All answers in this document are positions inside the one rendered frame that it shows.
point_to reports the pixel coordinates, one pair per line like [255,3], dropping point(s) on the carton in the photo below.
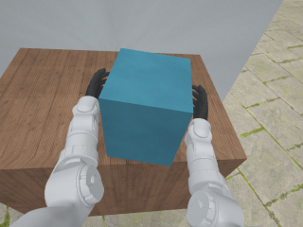
[145,106]

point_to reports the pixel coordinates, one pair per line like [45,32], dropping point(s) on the robot left forearm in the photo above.
[82,136]

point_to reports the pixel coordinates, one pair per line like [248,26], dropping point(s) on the robot right upper arm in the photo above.
[207,208]

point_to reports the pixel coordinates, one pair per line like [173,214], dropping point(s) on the pedestal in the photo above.
[38,92]

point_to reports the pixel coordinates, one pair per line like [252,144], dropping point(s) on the robot right hand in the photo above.
[200,109]

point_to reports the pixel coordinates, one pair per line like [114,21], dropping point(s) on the robot left hand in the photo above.
[95,86]

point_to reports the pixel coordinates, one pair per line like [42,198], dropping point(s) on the robot right forearm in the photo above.
[201,160]

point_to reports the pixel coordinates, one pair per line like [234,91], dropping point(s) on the robot left upper arm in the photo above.
[70,196]

